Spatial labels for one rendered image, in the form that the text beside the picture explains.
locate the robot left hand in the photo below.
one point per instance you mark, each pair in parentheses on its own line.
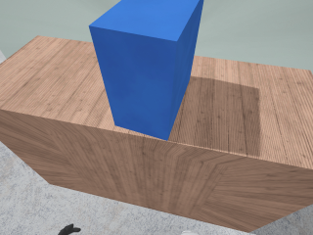
(69,229)

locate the pedestal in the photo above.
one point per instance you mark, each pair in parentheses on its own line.
(239,154)

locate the carton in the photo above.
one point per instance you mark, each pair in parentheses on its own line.
(145,50)

